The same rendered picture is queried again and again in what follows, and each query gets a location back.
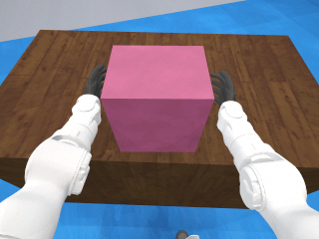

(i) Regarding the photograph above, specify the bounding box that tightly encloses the left robot upper arm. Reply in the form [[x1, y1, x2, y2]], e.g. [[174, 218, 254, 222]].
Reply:
[[0, 138, 92, 239]]

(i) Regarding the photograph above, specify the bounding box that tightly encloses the pedestal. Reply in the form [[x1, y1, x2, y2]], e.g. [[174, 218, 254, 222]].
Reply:
[[0, 30, 319, 209]]

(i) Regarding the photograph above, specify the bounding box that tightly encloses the right robot forearm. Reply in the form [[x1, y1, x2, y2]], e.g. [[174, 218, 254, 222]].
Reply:
[[216, 101, 307, 200]]

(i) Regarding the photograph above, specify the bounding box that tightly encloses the left robot forearm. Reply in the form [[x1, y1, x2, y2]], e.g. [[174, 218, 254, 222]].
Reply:
[[24, 94, 102, 183]]

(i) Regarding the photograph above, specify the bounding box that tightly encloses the robot right hand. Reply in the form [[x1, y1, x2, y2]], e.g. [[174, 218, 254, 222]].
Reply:
[[209, 70, 236, 107]]

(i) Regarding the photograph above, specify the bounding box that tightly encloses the robot left hand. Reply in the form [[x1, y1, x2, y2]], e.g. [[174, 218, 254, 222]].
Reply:
[[84, 64, 108, 99]]

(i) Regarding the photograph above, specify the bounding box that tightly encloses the right robot upper arm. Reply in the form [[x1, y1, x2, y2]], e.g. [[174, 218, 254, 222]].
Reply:
[[239, 160, 319, 239]]

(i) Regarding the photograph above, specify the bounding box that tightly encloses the carton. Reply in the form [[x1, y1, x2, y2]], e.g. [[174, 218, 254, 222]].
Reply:
[[100, 45, 214, 152]]

